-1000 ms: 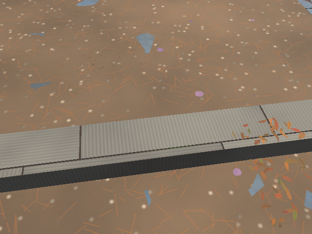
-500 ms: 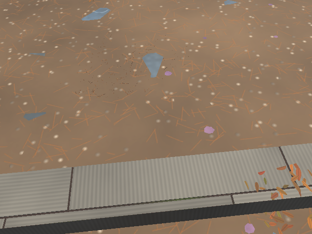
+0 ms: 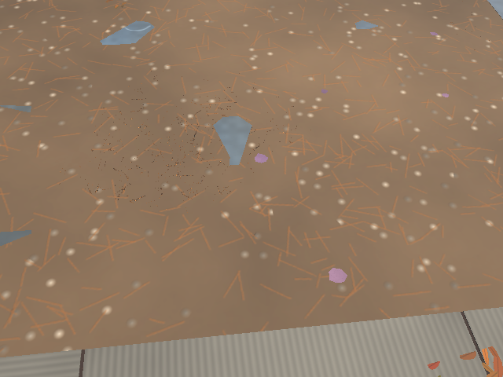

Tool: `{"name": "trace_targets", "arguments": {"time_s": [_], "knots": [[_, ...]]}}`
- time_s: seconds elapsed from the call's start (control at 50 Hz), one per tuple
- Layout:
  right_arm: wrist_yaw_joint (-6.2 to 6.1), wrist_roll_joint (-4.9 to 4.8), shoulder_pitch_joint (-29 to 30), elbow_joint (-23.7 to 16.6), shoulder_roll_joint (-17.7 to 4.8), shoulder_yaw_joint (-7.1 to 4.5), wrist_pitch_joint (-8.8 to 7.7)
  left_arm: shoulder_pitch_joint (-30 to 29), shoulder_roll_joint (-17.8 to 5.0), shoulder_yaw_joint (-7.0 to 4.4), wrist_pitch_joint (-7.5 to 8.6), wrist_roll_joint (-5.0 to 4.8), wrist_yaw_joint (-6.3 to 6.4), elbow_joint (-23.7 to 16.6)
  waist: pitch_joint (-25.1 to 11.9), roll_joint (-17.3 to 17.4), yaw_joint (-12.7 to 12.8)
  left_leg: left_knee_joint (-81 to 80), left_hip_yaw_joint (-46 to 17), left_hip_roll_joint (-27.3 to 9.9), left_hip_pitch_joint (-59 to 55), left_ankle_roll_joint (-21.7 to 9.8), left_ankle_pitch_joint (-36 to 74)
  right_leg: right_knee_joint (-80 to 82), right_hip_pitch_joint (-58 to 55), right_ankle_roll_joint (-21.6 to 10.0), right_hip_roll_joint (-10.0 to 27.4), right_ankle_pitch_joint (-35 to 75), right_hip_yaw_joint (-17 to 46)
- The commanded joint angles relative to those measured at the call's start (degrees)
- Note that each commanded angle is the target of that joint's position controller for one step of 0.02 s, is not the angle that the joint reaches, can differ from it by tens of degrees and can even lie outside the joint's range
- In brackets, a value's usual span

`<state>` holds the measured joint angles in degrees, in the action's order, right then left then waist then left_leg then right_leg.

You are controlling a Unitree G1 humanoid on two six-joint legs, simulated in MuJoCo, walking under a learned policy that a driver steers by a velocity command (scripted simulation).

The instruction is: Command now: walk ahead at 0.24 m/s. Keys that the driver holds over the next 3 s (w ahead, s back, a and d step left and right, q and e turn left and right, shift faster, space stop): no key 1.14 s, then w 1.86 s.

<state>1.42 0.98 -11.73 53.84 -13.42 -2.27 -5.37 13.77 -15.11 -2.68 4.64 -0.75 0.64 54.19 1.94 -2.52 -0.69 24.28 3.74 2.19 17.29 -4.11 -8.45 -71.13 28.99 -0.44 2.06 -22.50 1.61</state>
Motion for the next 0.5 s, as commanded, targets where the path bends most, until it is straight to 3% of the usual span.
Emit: {"name": "trace_targets", "arguments": {"time_s": [0.02, 0.08, 0.1, 0.12, 0.18, 0.22, 0.24, 0.26, 0.28, 0.3, 0.32, 0.34, 0.36, 0.4, 0.5], "knots": [[-0.14, 1.11, -1.3, -0.3, -2.7, 0.36, -0.54, 9.4, -0.3, -0.56, -1.86, 0.29, 0.57, 0.5, -5.9, 7.1, 3.7, -9.0, -8.6, -14.9, -3.6, -10.3, 43.1, 0.1, -0.9, 1.4, 2.7, 4.4, 0.7], [-1.48, 1.40, 0.2, -0.2, -4.0, 0.65, 0.22, 5.2, 0.4, -0.17, -2.75, 0.99, 0.79, -0.5, -6.3, 7.3, 4.0, -7.7, -3.3, -12.3, -2.9, -8.5, 46.5, 13.5, -3.0, 2.8, 2.7, 10.7, -0.8], [-1.75, 1.63, -0.5, 0.3, -3.8, 0.92, 0.90, 6.5, 1.8, 0.31, -3.41, 0.97, 0.88, 1.0, -7.8, 8.9, 3.9, -6.8, -1.3, -11.2, -2.0, -7.9, 46.9, 15.8, -7.6, 3.3, 1.5, 11.3, -2.8], [-1.94, 1.49, -1.5, 0.6, -4.3, 0.97, 1.29, 4.8, 1.7, 0.46, -3.89, 0.81, 0.97, 0.9, -7.3, 9.0, 2.9, -6.6, -1.1, -11.0, -1.2, -7.7, 45.5, 19.3, -9.7, 3.5, 1.1, 12.1, -3.3], [-2.21, 0.81, -3.4, 1.9, -4.7, 1.26, 2.09, 2.3, 1.0, 0.45, -5.09, 1.17, 1.40, 1.1, -5.7, 9.4, 1.9, -5.2, -5.8, -14.4, -3.0, -8.0, 38.5, 26.5, -11.9, 2.8, 0.7, 11.1, -2.7], [-2.24, -0.65, -1.7, 2.0, -4.2, 1.39, 2.71, 3.2, 1.3, 0.44, -5.04, 1.22, 1.47, 2.0, -3.9, 8.8, 3.1, -2.8, -7.0, -14.3, -3.5, -7.0, 32.5, 37.0, -14.8, 1.5, 0.5, 14.5, -2.8], [-2.20, -1.82, -3.0, 2.8, -3.7, 1.43, 2.87, 3.3, 1.0, 0.33, -4.70, 1.49, 1.45, 2.4, -2.4, 7.4, 3.5, -1.5, -7.1, -12.6, -3.6, -4.9, 26.8, 46.0, -17.0, 0.6, 0.3, 21.9, -2.9], [-1.88, -1.72, -6.6, 3.7, -3.9, 1.14, 2.66, 3.7, -1.7, -0.33, -4.47, 1.83, 1.41, 2.8, -2.3, 3.2, 1.9, 0.0, -6.7, -9.6, -4.0, -2.4, 17.1, 48.8, -19.7, 0.1, 2.3, 36.1, -0.3], [-1.47, -0.38, -12.8, 4.8, -3.0, 0.92, 2.33, 3.8, -4.7, -0.88, -4.60, 1.75, 1.64, 3.3, -3.9, -3.9, -2.7, 0.9, -5.0, -6.0, -1.2, -0.4, 2.8, 44.4, -25.4, -1.7, 6.1, 52.2, 2.7], [-1.49, -0.10, -17.1, 6.6, 0.3, 1.65, 2.73, 1.0, -1.6, -0.14, -5.24, 1.44, 1.61, 3.3, -4.9, -6.9, -4.5, -1.7, -3.8, -4.7, -1.7, 1.3, -8.6, 43.3, -24.8, -4.9, 7.4, 46.2, 3.3], [-1.70, -0.23, -13.7, 6.3, -0.2, 1.61, 3.45, -0.7, 0.3, -0.12, -5.72, 0.62, 1.18, 3.0, -1.6, -4.2, -2.8, -3.7, -3.2, -3.9, -2.9, 2.2, -8.6, 44.6, -20.2, -4.7, 5.4, 33.5, 3.0], [-2.11, -0.54, -10.4, 6.0, -1.4, 1.19, 4.20, -0.1, 0.7, -0.21, -5.86, 0.65, 1.04, 3.2, 0.1, -0.8, -1.1, -3.5, -2.8, -3.4, -2.6, 2.6, -6.5, 45.9, -18.6, -3.8, 3.8, 26.1, 2.3], [-2.60, -0.70, -8.7, 5.9, -1.2, 1.09, 5.01, 0.4, 0.3, -0.31, -5.61, 0.90, 0.99, 3.8, 0.7, -0.2, -0.6, -3.1, -2.6, -3.4, -3.4, 2.9, -4.4, 46.2, -17.6, -3.2, 3.3, 24.2, 2.2], [-3.24, -0.23, -8.6, 6.0, -1.0, 0.97, 6.09, 0.8, 0.4, -0.51, -4.68, 0.99, 0.97, 4.7, 0.2, -0.8, -0.8, -3.6, -3.3, -4.2, -6.0, 3.4, -1.2, 46.6, -17.1, -2.8, 2.9, 25.6, 1.9], [-3.56, -0.63, -8.5, 7.2, -0.7, 0.58, 6.10, 1.8, 0.8, -0.71, -4.40, 0.70, 1.27, 6.3, -2.3, 0.9, 0.1, -3.6, -3.4, -4.9, -8.2, 3.6, 4.2, 46.1, -21.0, -3.0, 2.6, 31.7, 1.6]]}}
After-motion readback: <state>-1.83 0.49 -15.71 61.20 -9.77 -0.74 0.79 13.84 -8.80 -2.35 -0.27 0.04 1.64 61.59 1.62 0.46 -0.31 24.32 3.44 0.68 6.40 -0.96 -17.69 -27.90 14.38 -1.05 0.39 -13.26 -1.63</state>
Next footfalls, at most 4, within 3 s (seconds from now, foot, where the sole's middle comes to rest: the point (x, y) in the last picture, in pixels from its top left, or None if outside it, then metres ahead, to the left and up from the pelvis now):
0.26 right None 0.16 -0.13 -0.78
1.84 right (311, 362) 0.47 -0.14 -0.66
2.42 left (211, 248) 0.78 0.10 -0.66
2.96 right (288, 160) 1.12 -0.13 -0.66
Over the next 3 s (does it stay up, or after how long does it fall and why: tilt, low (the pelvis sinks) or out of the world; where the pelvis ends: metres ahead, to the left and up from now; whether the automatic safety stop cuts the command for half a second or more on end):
stays up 0.95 -0.03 0.10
